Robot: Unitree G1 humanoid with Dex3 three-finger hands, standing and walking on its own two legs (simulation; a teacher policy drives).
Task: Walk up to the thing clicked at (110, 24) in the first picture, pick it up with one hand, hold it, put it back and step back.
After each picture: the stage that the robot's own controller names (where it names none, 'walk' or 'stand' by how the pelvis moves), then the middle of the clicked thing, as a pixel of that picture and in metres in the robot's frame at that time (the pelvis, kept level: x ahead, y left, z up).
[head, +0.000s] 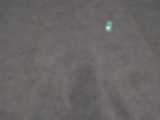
stand; (108, 26) +1.66 -0.36 -0.72
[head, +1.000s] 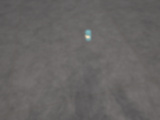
walk; (88, 35) +1.55 +0.03 -0.69
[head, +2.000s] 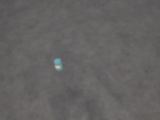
walk; (58, 64) +0.99 +0.29 -0.71
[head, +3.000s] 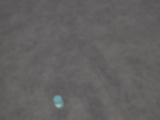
walk; (58, 102) +0.60 +0.26 -0.72
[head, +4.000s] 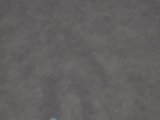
stand; out of the picture +0.40 +0.20 -0.70
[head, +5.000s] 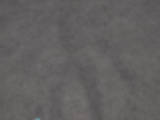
stand; out of the picture +0.33 +0.32 -0.70
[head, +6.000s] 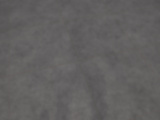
stand; out of the picture +0.36 +0.28 -0.70
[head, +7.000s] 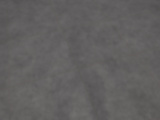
stand; out of the picture +0.33 +0.28 -0.72
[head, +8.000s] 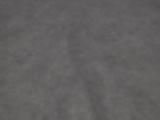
stand; out of the picture +0.34 +0.28 -0.72
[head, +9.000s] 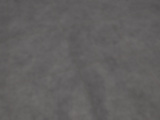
stand; out of the picture +0.34 +0.28 -0.72
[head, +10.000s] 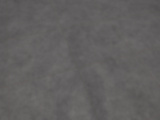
stand; out of the picture +0.34 +0.28 -0.72
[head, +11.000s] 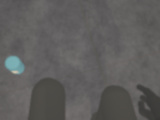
go down; (15, 65) +0.39 +0.32 -0.38
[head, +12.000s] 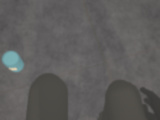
go down; (13, 62) +0.39 +0.32 -0.30
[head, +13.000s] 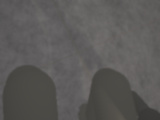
close in; out of the picture +0.36 +0.34 -0.22
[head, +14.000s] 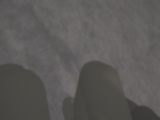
close in; out of the picture +0.35 +0.36 -0.21
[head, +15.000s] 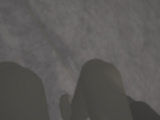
close; out of the picture +0.34 +0.36 -0.21
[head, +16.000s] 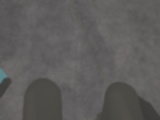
lift; out of the picture +0.30 +0.30 -0.05
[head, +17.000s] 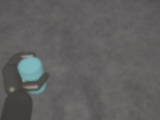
hold; (33, 76) +0.34 +0.17 +0.07
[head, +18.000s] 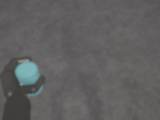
hold; (30, 79) +0.34 +0.18 +0.03
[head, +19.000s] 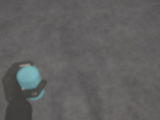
hold; (31, 83) +0.34 +0.18 +0.02
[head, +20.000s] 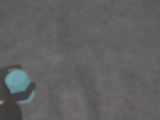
crouch; (21, 87) +0.33 +0.21 -0.02
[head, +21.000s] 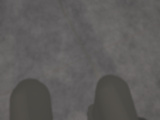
lower; out of the picture +0.42 +0.32 -0.07
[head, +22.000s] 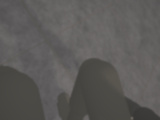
lower; out of the picture +0.38 +0.37 -0.20
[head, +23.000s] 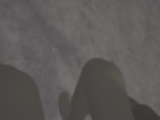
lower; out of the picture +0.37 +0.36 -0.22
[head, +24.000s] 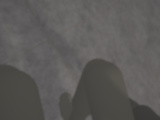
lower; out of the picture +0.36 +0.34 -0.20
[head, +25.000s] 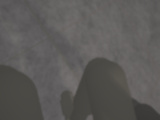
lower; out of the picture +0.34 +0.37 -0.20
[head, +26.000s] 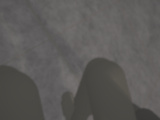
open; out of the picture +0.36 +0.36 -0.20
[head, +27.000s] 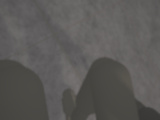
rise; out of the picture +0.36 +0.35 -0.22
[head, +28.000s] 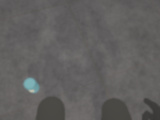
walk; (32, 85) +0.40 +0.29 -0.48
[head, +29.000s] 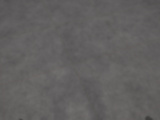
stand; out of the picture +0.35 +0.27 -0.66
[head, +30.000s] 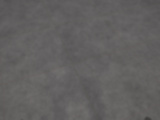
stand; out of the picture +0.36 +0.27 -0.67
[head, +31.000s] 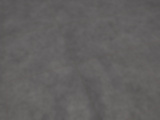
stand; out of the picture +0.36 +0.27 -0.69
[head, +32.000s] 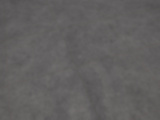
stand; out of the picture +0.36 +0.27 -0.72
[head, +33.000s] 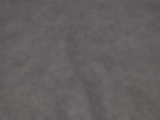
stand; out of the picture +0.34 +0.27 -0.72
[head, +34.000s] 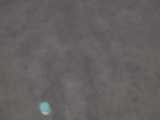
walk; (45, 108) +0.40 +0.22 -0.70
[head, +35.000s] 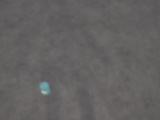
walk; (45, 88) +0.56 +0.26 -0.71
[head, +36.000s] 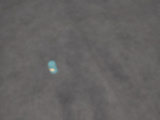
walk; (52, 67) +0.86 +0.35 -0.70
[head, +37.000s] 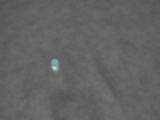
stand; (55, 65) +0.96 +0.25 -0.71
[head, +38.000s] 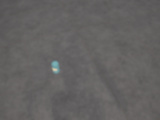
stand; (55, 67) +1.00 +0.26 -0.72
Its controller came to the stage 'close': yes
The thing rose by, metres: 0.74
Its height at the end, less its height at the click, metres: +0.00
